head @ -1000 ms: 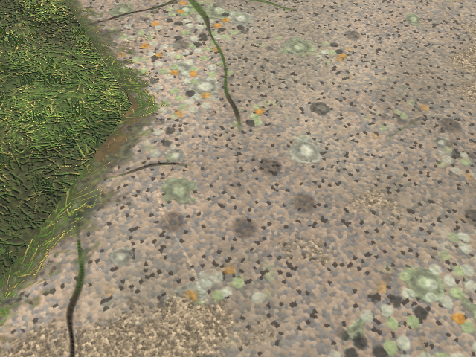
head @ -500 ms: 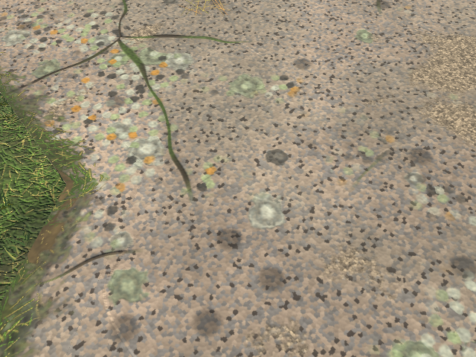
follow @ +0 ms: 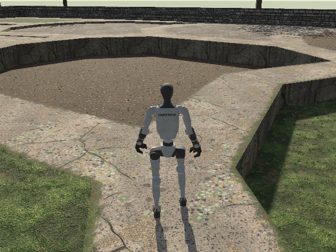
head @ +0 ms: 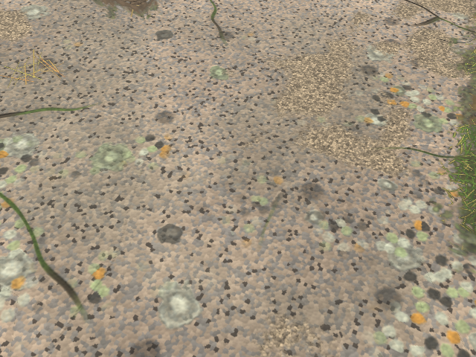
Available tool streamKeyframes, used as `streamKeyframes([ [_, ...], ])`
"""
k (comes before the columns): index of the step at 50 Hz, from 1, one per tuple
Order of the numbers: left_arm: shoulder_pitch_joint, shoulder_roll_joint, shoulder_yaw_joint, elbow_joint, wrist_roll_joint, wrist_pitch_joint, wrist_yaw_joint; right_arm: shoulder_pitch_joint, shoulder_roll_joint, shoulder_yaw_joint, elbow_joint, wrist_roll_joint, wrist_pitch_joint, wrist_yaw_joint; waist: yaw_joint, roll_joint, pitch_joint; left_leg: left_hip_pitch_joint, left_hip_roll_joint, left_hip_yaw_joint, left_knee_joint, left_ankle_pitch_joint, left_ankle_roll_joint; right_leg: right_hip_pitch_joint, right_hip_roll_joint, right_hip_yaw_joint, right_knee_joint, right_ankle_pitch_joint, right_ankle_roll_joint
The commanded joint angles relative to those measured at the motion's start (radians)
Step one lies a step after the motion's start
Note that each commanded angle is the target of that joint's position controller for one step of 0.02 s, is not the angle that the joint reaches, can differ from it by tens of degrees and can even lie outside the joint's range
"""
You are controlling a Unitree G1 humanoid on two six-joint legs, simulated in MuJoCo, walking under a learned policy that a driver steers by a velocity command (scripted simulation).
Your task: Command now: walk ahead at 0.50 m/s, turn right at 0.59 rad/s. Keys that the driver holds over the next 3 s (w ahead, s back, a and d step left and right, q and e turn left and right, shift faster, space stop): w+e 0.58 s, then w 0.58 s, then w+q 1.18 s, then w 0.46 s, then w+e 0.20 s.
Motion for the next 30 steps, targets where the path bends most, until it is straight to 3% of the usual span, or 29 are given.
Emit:
streamKeyframes([
  [1,-0.033,0.02,0.001,-0.084,0.003,-0.012,-0.01,-0.055,-0.156,-0.039,-0.048,0.001,-0.016,-0.003,0.014,0.132,0.007,0.066,0.281,-0.153,-0.182,0.232,0.166,-0.103,-0.048,0.029,-0.105,0.127,0.01],
  [5,-0.153,0.0,-0.01,-0.112,0.002,-0.026,-0.035,-0.028,-0.185,-0.043,-0.017,0.01,-0.003,-0.008,-0.028,0.115,0.032,0.089,0.262,-0.025,-0.179,0.279,0.132,-0.039,-0.026,-0.035,-0.324,0.293,-0.011],
  [9,-0.228,0.015,-0.005,-0.155,-0.001,-0.024,-0.055,0.013,-0.22,-0.055,0.016,0.03,0.017,-0.008,-0.033,0.118,0.055,0.194,0.3,0.031,-0.129,0.393,0.103,-0.017,0.0,-0.084,-0.431,0.216,-0.059],
  [11,-0.185,0.049,0.014,-0.158,0.006,-0.018,-0.057,0.009,-0.251,-0.065,0.017,0.039,0.03,-0.014,0.012,0.147,0.008,0.233,0.301,0.072,0.002,0.719,0.082,0.092,0.061,-0.139,-0.448,0.11,-0.101],
  [12,-0.093,0.081,0.033,-0.14,0.008,-0.013,-0.055,0.003,-0.263,-0.068,0.015,0.042,0.038,-0.018,0.07,0.151,-0.049,0.223,0.289,0.096,0.145,0.857,0.067,0.219,0.103,-0.164,-0.469,0.086,-0.13],
  [13,0.076,0.132,0.064,-0.094,0.004,-0.008,-0.043,-0.002,-0.246,-0.061,0.01,0.042,0.041,-0.023,0.16,0.124,-0.135,0.123,0.255,0.124,0.358,0.845,0.037,0.467,0.14,-0.161,-0.523,0.146,-0.169],
  [14,0.222,0.215,0.092,-0.063,-0.003,0.004,-0.021,0.03,-0.181,-0.035,-0.009,0.005,0.035,-0.023,0.2,-0.027,-0.23,-0.148,0.203,0.126,0.682,0.405,-0.007,0.777,-0.015,0.087,-0.531,0.168,-0.234],
  [15,0.164,0.299,0.092,-0.088,-0.006,-0.011,-0.023,0.105,-0.07,0.005,-0.071,-0.017,0.008,-0.008,0.076,-0.23,-0.349,-0.538,-0.007,-0.024,0.985,-0.405,-0.054,1.026,-0.243,0.686,-0.676,-0.075,-0.425],
  [16,0.19,0.2,0.068,-0.101,-0.003,-0.026,-0.029,-0.02,-0.175,-0.015,-0.075,0.021,-0.022,0.005,0.167,-0.092,-0.375,-0.637,0.029,-0.185,1.054,-0.369,-0.038,1.024,-0.252,0.736,-0.773,-0.163,-0.401],
  [17,0.154,0.162,0.053,-0.088,0.005,-0.039,-0.03,-0.093,-0.195,-0.02,-0.104,0.048,-0.038,0.011,0.158,-0.064,-0.224,-0.692,0.066,-0.169,1.016,-0.266,-0.02,0.909,-0.223,0.595,-0.786,-0.086,-0.359],
  [18,0.097,0.142,0.046,-0.09,0.004,-0.046,-0.029,-0.1,-0.179,-0.014,-0.097,0.033,-0.046,0.004,0.113,0.025,-0.147,-0.643,0.107,-0.168,0.931,-0.183,-0.017,0.763,-0.178,0.483,-0.786,0.029,-0.329],
  [19,0.037,0.12,0.039,-0.099,0.011,-0.046,-0.026,-0.096,-0.181,-0.019,-0.089,0.008,-0.045,-0.003,0.073,0.039,-0.102,-0.577,0.131,-0.167,0.85,-0.138,-0.027,0.641,-0.142,0.402,-0.794,0.15,-0.31],
  [20,0.004,0.101,0.031,-0.112,0.023,-0.047,-0.022,-0.077,-0.183,-0.023,-0.083,0.001,-0.034,-0.001,0.04,0.019,-0.089,-0.513,0.147,-0.175,0.819,-0.108,-0.034,0.563,-0.117,0.358,-0.816,0.228,-0.306],
  [21,-0.01,0.099,0.03,-0.112,0.024,-0.049,-0.019,-0.066,-0.176,-0.023,-0.081,-0.002,-0.024,-0.001,0.026,0.008,-0.084,-0.484,0.145,-0.169,0.787,-0.094,-0.048,0.517,-0.109,0.341,-0.834,0.278,-0.313],
  [23,0.001,0.105,0.031,-0.095,0.017,-0.054,-0.008,-0.074,-0.148,-0.017,-0.08,-0.01,-0.006,-0.002,0.02,0.016,-0.065,-0.464,0.135,-0.148,0.71,-0.057,-0.08,0.44,-0.088,0.278,-0.849,0.361,-0.32],
  [27,0.054,0.131,0.039,-0.057,0.008,-0.047,0.014,-0.231,-0.098,0.004,-0.12,-0.01,-0.003,0.002,0.071,-0.001,-0.019,-0.433,0.087,-0.136,0.411,0.198,-0.108,0.37,-0.02,0.198,-0.846,0.294,-0.266],
  [30,0.104,0.14,0.042,-0.025,0.002,-0.041,0.019,-0.319,-0.094,0.009,-0.14,0.006,-0.013,0.016,0.108,-0.016,-0.01,-0.348,0.046,-0.134,0.258,0.32,-0.102,0.36,-0.022,0.214,-0.836,0.197,-0.236],
])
